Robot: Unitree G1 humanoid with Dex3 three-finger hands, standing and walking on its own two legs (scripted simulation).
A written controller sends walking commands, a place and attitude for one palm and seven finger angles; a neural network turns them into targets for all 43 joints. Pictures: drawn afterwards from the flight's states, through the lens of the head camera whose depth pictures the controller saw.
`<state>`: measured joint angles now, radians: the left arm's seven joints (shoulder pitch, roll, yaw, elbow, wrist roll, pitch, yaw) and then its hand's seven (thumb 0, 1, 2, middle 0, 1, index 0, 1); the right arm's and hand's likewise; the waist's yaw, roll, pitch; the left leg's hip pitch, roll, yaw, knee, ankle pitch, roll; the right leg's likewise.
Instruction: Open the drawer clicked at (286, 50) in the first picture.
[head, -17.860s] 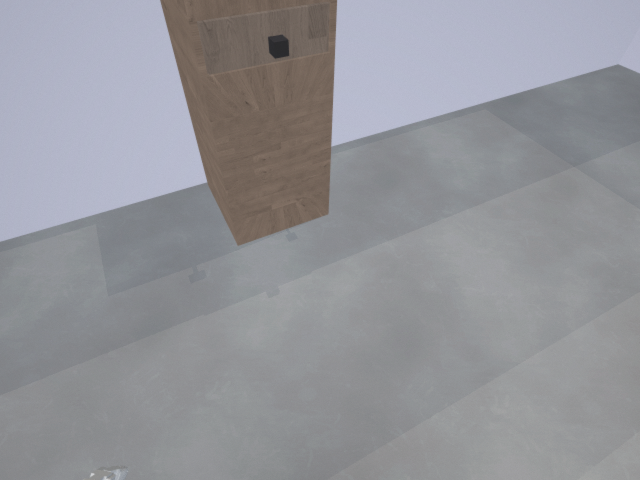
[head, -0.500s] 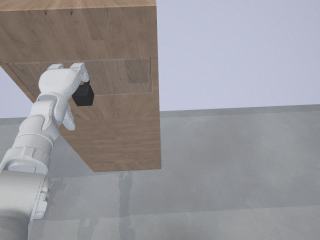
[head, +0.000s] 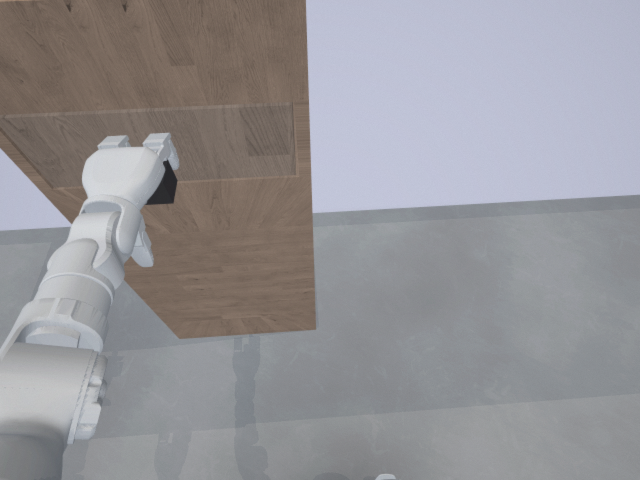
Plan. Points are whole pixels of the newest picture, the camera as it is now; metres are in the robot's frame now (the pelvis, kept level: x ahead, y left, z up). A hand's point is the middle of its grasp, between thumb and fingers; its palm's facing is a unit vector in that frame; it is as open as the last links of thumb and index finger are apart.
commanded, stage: lower the fingers behind the handle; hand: left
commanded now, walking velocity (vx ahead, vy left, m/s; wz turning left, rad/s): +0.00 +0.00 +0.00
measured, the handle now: (157, 171) +0.52 +0.22 +0.06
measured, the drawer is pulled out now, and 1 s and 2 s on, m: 0.00 0.00 0.06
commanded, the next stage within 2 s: close the thumb around the handle in 0.46 s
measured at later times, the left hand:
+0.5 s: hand (144, 205) +0.47 +0.23 +0.05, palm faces -0.04 -0.02 -1.00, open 13.9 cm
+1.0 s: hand (144, 200) +0.47 +0.23 +0.05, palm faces -0.04 -0.03 -1.00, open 8.8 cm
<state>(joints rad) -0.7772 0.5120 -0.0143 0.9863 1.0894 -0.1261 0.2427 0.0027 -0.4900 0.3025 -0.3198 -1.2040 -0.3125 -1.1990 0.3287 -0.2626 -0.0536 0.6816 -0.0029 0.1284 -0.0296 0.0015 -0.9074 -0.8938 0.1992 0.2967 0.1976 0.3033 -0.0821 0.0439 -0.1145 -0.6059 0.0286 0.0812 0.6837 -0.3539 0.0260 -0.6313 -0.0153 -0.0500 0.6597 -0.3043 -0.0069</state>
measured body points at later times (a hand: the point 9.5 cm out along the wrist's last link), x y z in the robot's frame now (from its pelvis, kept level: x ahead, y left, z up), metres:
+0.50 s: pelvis +0.00 +0.00 +0.00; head +0.08 -0.01 +0.44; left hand +0.46 +0.23 +0.10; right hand +0.03 -0.28 -0.13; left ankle -0.02 +0.10 -0.72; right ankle +0.00 -0.12 -0.72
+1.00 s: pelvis +0.00 +0.00 +0.00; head +0.08 -0.01 +0.44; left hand +0.47 +0.23 +0.10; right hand +0.03 -0.28 -0.13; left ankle -0.02 +0.10 -0.72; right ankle +0.00 -0.12 -0.72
